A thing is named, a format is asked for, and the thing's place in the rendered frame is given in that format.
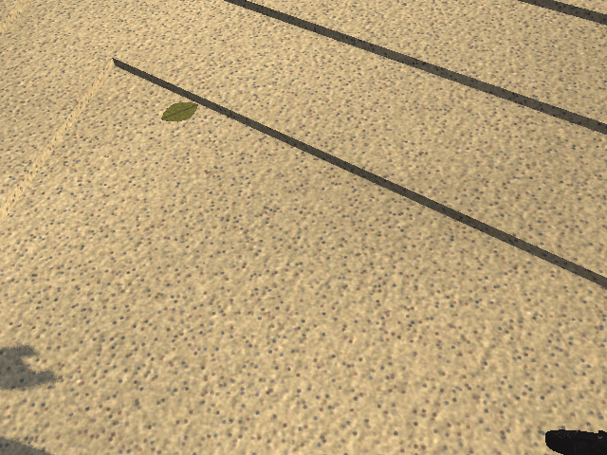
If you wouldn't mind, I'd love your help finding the right robot hand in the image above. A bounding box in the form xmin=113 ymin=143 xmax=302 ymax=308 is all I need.
xmin=545 ymin=429 xmax=607 ymax=455

